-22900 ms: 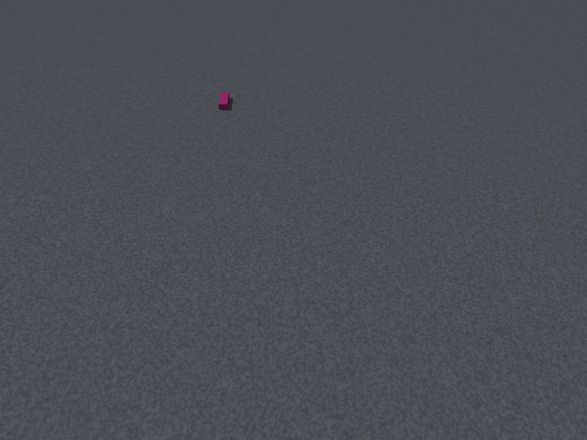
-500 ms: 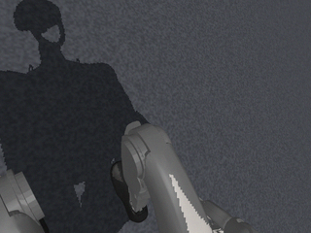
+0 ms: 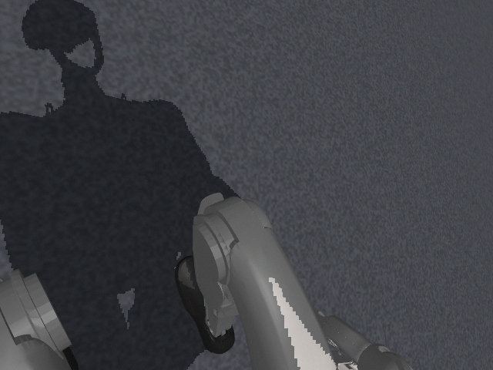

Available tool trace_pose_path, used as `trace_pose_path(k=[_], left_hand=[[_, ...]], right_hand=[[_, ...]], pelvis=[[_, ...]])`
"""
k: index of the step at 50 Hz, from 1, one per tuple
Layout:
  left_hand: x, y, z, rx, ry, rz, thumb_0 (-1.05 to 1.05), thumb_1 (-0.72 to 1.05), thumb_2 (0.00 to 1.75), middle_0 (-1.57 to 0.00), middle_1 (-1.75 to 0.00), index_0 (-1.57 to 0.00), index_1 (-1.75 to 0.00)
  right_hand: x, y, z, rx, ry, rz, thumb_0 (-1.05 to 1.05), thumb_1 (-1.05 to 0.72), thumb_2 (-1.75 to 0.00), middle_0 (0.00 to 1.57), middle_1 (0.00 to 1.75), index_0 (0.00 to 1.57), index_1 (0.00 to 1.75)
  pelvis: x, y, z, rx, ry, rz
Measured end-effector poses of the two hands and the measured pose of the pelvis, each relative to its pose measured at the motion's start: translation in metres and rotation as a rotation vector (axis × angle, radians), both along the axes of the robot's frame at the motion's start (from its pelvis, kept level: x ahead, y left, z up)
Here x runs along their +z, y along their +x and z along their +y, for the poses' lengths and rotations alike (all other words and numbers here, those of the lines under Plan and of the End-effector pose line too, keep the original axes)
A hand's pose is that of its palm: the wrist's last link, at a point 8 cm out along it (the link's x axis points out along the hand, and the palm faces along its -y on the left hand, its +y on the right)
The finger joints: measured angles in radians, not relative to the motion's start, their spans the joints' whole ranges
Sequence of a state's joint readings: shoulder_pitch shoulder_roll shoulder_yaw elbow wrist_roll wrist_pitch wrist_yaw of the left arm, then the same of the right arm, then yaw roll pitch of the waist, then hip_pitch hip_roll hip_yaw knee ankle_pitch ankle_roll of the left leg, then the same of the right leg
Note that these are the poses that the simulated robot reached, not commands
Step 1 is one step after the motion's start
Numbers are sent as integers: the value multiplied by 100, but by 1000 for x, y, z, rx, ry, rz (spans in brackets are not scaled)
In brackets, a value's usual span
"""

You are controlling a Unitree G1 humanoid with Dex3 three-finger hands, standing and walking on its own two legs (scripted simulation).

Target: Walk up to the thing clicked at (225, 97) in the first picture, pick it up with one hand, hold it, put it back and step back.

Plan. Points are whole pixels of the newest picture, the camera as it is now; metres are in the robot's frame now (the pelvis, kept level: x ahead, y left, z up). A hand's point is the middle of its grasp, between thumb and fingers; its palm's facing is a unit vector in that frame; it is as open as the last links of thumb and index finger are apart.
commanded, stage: settle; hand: left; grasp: from above
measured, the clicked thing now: out of the picture +0.43 +0.35 -0.28
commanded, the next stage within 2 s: lift in 0.86 s
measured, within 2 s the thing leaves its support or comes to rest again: leaves its support in 0.24 s
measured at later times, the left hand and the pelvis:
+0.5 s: hand out of the picture +0.43 +0.36 -0.19, palm faces -0.40 -0.12 -0.91, open 8.2 cm; pelvis +0.01 +0.00 +0.01, yaw +2 degrees
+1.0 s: hand out of the picture +0.42 +0.36 -0.12, palm faces -0.43 -0.10 -0.89, open 8.2 cm; pelvis -0.01 -0.01 +0.03, yaw +6 degrees
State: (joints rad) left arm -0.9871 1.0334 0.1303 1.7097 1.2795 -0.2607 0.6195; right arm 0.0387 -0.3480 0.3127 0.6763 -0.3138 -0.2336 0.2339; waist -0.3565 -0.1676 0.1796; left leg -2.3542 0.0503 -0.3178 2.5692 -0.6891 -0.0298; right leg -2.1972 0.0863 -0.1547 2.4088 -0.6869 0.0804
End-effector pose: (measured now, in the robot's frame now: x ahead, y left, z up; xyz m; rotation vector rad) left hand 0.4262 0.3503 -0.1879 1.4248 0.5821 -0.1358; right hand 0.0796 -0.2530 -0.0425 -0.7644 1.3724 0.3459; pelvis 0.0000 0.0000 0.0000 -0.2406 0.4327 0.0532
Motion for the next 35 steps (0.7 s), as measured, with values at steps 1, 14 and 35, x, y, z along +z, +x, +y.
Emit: trace_pose_path(k=[1, 14, 35], left_hand=[[0, 0, 0, 1, 0, 0, 0, 29, 20, -87, -27, -90, -24], [10, 6, 5, -4, 2, -21, 0, 27, 22, -89, -26, -92, -22], [93, -3, 10, -24, 36, 23, 0, 25, 23, -90, -25, -94, -21]], right_hand=[[0, 0, 0, -2, 0, 1, 0, -90, -90, 20, 30, 20, 30], [-3, -2, -1, -49, 4, 20, 0, -91, -90, 20, 30, 21, 30], [-15, 31, -4, -189, 86, -94, 0, -91, -90, 20, 30, 20, 30]], pelvis=[[0, 0, 0, 0, 0, 1], [1, 4, -1, 6, 2, 33], [21, 1, -6, 48, 45, 100]])
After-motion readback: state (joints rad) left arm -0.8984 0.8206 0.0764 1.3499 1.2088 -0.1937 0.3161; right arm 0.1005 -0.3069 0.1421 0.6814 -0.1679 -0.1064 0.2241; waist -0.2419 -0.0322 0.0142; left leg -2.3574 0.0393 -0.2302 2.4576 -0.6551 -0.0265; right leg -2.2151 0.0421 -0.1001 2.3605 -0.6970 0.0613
